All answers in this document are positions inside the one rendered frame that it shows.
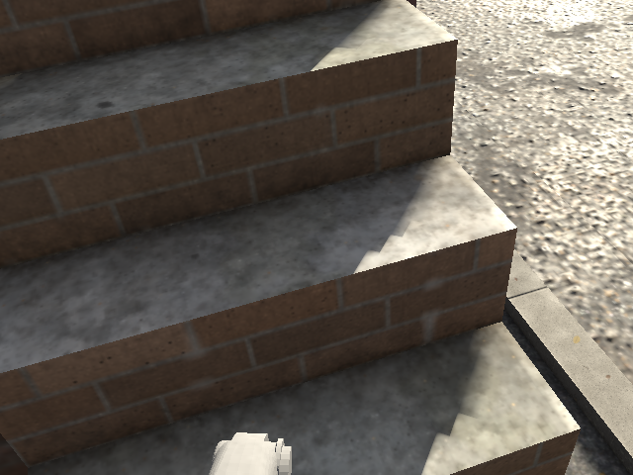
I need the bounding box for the left robot thigh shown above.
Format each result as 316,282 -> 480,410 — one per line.
209,432 -> 292,475

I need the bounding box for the left robot shin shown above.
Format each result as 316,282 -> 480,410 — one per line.
211,440 -> 228,467

